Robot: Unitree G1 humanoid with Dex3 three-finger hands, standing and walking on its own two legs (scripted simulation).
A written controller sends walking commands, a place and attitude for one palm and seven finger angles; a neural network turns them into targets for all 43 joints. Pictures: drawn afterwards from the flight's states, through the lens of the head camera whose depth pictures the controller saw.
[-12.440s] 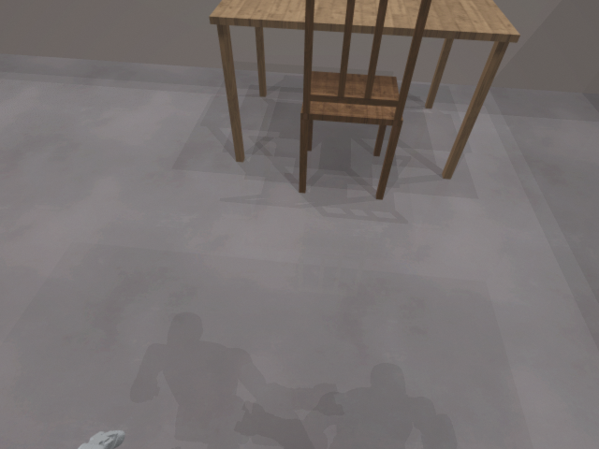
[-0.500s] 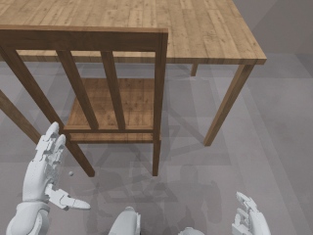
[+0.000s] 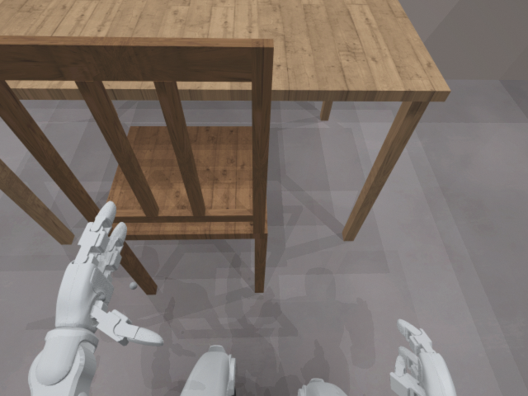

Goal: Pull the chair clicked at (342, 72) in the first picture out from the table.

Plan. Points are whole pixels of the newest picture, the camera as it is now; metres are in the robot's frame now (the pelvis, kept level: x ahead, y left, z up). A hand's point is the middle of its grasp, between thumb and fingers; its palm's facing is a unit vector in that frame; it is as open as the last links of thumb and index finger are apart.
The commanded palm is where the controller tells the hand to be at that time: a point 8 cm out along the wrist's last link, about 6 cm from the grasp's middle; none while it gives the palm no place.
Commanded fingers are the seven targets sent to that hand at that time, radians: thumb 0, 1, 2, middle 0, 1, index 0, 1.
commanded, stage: aim the fingers beside a spindle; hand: left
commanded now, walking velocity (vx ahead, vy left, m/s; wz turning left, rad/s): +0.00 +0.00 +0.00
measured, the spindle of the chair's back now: (127, 161) +0.49 +0.27 +0.02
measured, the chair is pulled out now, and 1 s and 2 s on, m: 0.00 0.00 0.00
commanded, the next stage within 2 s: push the fingers through the gap in 1.82 s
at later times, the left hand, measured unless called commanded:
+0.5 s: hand (162, 261) +0.31 +0.17 +0.02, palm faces +0.03 -1.00 -0.03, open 16.9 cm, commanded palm +0.29 +0.23 +0.02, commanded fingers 0.00 -0.50 0.30 -0.06 -0.08 -0.06 -0.08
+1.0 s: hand (188, 242) +0.35 +0.14 +0.00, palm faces +0.04 -1.00 -0.03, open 16.9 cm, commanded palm +0.32 +0.20 +0.00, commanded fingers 0.00 -0.50 0.30 -0.06 -0.08 -0.06 -0.08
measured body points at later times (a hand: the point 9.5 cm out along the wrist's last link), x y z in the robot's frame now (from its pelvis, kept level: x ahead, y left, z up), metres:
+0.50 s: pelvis +0.00 +0.00 -0.01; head +0.09 +0.01 +0.43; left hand +0.30 +0.22 +0.02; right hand +0.16 -0.24 -0.11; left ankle +0.08 +0.12 -0.65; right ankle -0.03 -0.11 -0.65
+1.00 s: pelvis +0.00 +0.00 -0.03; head +0.09 +0.00 +0.41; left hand +0.34 +0.19 +0.01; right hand +0.13 -0.25 -0.14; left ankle +0.08 +0.12 -0.65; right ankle -0.03 -0.11 -0.65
